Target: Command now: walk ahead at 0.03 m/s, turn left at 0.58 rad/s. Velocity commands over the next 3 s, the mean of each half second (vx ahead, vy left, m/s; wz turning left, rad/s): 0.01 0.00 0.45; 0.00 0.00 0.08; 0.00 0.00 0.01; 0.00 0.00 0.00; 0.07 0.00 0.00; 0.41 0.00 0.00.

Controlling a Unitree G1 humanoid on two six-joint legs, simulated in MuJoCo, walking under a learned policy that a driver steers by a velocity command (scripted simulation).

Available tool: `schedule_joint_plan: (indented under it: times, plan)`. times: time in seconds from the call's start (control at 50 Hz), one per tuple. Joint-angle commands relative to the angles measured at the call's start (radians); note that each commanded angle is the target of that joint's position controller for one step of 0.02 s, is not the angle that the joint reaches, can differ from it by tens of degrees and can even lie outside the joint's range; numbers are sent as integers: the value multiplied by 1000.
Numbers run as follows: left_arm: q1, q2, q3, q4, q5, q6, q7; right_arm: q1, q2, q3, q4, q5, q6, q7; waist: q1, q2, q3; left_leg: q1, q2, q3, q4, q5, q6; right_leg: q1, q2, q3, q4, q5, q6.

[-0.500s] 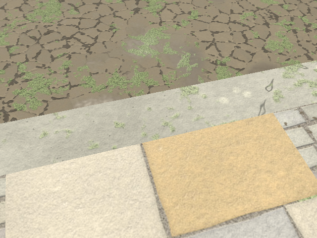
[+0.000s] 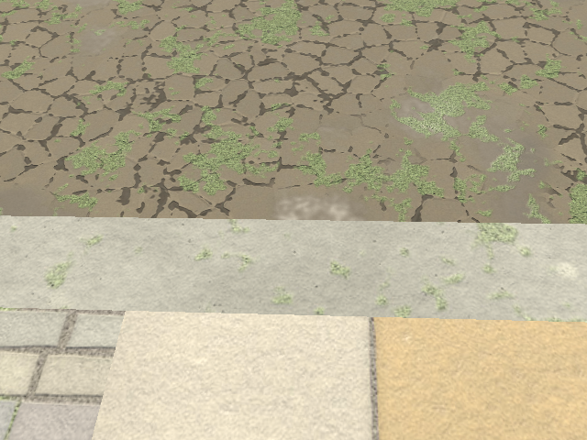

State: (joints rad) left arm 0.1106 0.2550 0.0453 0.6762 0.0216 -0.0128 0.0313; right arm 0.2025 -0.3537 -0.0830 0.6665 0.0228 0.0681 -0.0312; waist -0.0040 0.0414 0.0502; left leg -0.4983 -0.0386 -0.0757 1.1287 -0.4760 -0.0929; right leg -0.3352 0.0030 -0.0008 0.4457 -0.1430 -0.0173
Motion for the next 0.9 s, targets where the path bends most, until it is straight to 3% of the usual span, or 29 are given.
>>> schedule_joint_plan:
  times: [0.02, 0.08, 0.16, 0.2, 0.22, 0.24, 0.26, 0.28, 0.3, 0.32, 0.34, 0.38, 0.46, 0.54, 0.58, 0.6, 0.62, 0.64, 0.66, 0.68, 0.7, 0.78, 0.9]
  plan:
    - [-1, 161, 47, -47, 2, 5, 12, 30, -44, -12, -77, -1, -6, 3, 7, -206, -144, -33, 49, 36, -74, 40, -14, 195, -250, 158, -129, 328, -221]
    - [-18, 190, 59, -41, -6, 11, 8, 5, -38, -6, -95, -6, -9, 16, 17, -208, -170, 58, 78, 62, -217, 77, 6, 186, -276, 112, -132, 305, -225]
    - [-17, 214, 68, -24, -23, 15, -4, 14, -58, -15, -105, -6, -5, 34, 12, -219, -160, 147, 73, 104, -387, 115, 50, 182, -303, 82, -109, 232, -203]
    - [-31, 213, 70, -14, -42, 18, -4, 72, -55, -22, -86, -9, -5, 42, -28, -199, -156, 256, 44, 140, -575, 236, 98, 143, -286, 40, -41, 158, -148]
    - [9, 187, 65, 8, -46, 19, -5, 104, -73, -31, -75, -14, -6, 39, -33, -153, -144, 340, 33, 112, -665, 307, 132, 77, -250, -5, 37, 60, -85]
    - [52, 128, 50, 13, -21, 20, -12, 113, -153, -51, -86, -17, -8, 25, -4, 83, -117, 451, 207, -151, -776, 516, 206, -113, -148, -116, 270, -170, 21]
    - [-26, 117, 42, -51, 5, 16, -5, 92, -240, -63, -119, -40, -19, 23, -25, 290, -87, 429, 432, -449, -810, 681, 400, -341, -3, -93, 473, -500, 81]
    - [-83, 159, 56, -54, -5, 15, 2, 103, -185, -48, -118, -66, -41, 26, -73, 187, -126, 380, 422, -426, -829, 624, 442, -326, -23, 29, 638, -515, 74]
    - [-57, 171, 64, -38, -23, 20, 2, 59, -148, -32, -109, -64, -58, 26, -36, 149, -110, 353, 366, -328, -821, 573, 388, -313, -41, 52, 683, -434, 61]
    - [-18, 166, 68, -5, -24, 26, 7, 0, -120, -27, -112, -46, -64, 23, -6, 102, -105, 352, 304, -256, -809, 519, 330, -303, -50, 58, 677, -357, 63]
    - [2, 171, 70, 12, -17, 32, 10, -38, -89, -14, -113, -29, -66, 19, 5, 106, -104, 353, 280, -217, -799, 555, 303, -293, -53, 55, 673, -302, 74]
    - [27, 155, 67, 26, -18, 31, 5, -47, -54, 6, -110, -33, -66, 11, 21, 100, -128, 332, 246, -161, -789, 666, 301, -215, -40, 42, 693, -230, 94]
    - [-5, 109, 43, 25, -26, 28, -6, -31, -47, 9, -88, -34, -64, 6, -6, 96, -125, 392, 232, -145, -774, 634, 302, -152, -55, 43, 442, -196, 105]
    - [-9, 123, 38, 27, -31, 27, -13, -25, -66, 5, -62, -37, -55, 16, -30, 105, -99, 349, 248, -195, -772, 567, 330, -31, -46, 24, 260, -249, 97]
    - [18, 116, 35, 41, -31, 22, -14, -46, -49, 13, -47, -28, -55, 21, -10, 92, -90, 332, 236, -208, -755, 554, 319, 35, -39, 18, 123, -186, 86]
    - [44, 104, 30, 54, -25, 17, -17, -56, -35, 19, -37, -21, -56, 22, 14, 75, -88, 313, 216, -198, -741, 542, 294, 104, -34, 11, -12, -68, 74]
    - [59, 114, 28, 61, -12, 11, -18, -35, -20, 24, -23, -21, -63, 23, 19, 43, -98, 283, 194, -192, -739, 500, 253, 191, -54, 40, -90, 83, 57]
    - [76, 158, 33, 60, -1, 8, -14, -11, -3, 30, -16, -39, -74, 25, 0, -23, -128, 245, 150, -156, -706, 417, 203, 276, -130, 112, -70, 277, 31]
    - [52, 217, 49, 75, -12, 8, -14, 37, -9, 24, -13, -46, -83, 33, -60, -146, -127, 235, 75, -80, -713, 326, 166, 257, -142, 105, 2, 265, -11]
    - [31, 154, 38, 72, -19, 5, -21, -6, -13, 27, -2, -52, -84, 32, -22, -143, -127, 289, 51, -45, -703, 295, 134, 187, -121, 99, -14, 120, -27]
    - [23, 125, 29, 73, -13, 1, -24, -49, -24, 22, -5, -47, -80, 30, -6, -126, -102, 295, 48, -38, -687, 290, 127, 154, -107, 96, -29, 54, -18]
    - [32, 115, 18, 98, -10, -18, -22, -52, -3, 21, 6, -41, -55, 18, -2, -105, -72, 300, 58, -49, -683, 347, 141, 121, -87, 77, -31, 16, 7]
    - [40, 114, 9, 132, -13, -16, -12, -29, 9, 16, 52, -37, -58, 11, 5, -52, -54, 298, 57, -45, -690, 362, 127, 122, -75, 72, -26, -10, 5]
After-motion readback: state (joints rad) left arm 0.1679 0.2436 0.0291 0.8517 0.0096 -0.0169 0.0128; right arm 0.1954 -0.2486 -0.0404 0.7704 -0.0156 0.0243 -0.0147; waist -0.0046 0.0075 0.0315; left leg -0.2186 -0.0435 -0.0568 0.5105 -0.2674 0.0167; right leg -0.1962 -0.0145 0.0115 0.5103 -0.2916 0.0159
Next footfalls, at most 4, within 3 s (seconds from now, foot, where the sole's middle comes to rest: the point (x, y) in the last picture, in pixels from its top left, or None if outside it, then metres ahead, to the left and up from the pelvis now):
0.22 left None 0.03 0.15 -0.78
0.62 right None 0.07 -0.09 -0.78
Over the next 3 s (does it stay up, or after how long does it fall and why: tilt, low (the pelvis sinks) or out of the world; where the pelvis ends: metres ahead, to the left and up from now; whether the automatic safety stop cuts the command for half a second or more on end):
stays up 0.24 0.07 -0.02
